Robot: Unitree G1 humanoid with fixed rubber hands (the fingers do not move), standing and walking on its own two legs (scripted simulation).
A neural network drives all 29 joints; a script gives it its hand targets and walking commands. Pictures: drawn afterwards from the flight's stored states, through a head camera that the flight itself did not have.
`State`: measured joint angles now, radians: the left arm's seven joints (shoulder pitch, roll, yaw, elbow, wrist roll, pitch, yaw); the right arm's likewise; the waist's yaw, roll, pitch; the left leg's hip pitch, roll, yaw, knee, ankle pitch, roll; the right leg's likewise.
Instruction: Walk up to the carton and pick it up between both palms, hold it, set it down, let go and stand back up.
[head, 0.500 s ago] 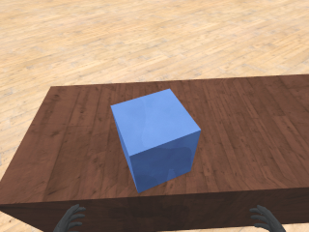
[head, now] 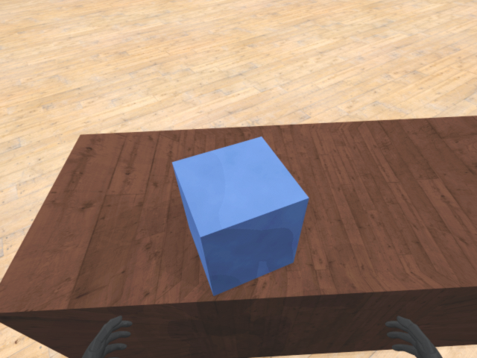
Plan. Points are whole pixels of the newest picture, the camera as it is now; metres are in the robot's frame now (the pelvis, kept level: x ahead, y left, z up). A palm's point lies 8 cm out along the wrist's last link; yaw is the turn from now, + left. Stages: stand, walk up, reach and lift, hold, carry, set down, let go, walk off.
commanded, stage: stand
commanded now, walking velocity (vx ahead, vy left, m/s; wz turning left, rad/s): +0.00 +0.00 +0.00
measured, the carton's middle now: (237, 216) +0.44 +0.03 -0.06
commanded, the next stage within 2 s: walk up in 1.20 s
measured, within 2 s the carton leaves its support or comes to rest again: neither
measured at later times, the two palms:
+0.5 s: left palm out of the picture +0.14 +0.27 -0.07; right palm out of the picture +0.14 -0.28 -0.07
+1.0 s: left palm out of the picture +0.13 +0.27 -0.07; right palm out of the picture +0.13 -0.28 -0.07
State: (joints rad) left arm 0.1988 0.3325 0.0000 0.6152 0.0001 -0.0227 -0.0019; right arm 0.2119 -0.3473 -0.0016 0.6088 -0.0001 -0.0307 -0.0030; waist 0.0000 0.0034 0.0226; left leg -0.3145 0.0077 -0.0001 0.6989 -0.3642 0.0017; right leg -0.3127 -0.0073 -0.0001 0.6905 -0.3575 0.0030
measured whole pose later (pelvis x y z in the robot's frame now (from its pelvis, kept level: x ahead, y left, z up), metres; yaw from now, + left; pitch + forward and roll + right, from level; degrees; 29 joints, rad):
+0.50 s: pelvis -0.01 +0.00 +0.00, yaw +0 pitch -2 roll +0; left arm 0.20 0.33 0.00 0.64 0.00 -0.02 0.00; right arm 0.21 -0.35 0.00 0.63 0.00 -0.03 0.00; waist 0.00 0.00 0.02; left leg -0.31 0.01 0.00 0.70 -0.35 0.00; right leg -0.31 -0.01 0.00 0.69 -0.35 0.00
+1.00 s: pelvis -0.01 +0.00 +0.00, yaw +0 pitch -2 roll +0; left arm 0.20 0.33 0.00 0.65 0.00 -0.02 -0.01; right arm 0.21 -0.35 0.00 0.64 0.00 -0.03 0.00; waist 0.00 0.00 0.02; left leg -0.31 0.01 0.00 0.70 -0.35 0.00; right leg -0.31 -0.01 0.00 0.69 -0.34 0.00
